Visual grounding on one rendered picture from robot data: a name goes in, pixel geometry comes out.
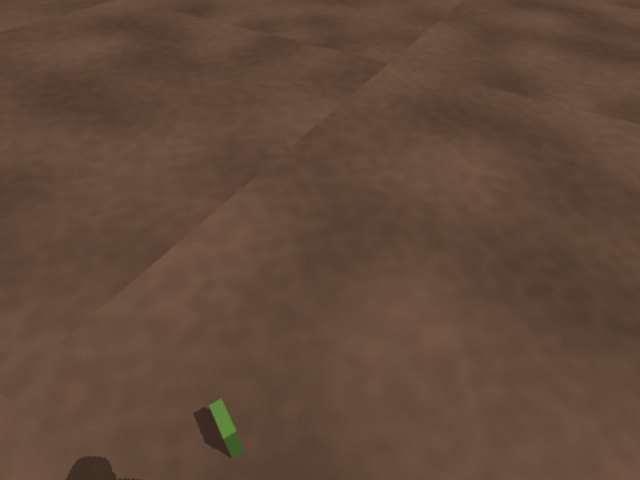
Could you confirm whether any carton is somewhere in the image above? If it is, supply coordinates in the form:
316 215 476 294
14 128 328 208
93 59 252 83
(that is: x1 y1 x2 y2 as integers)
209 398 244 459

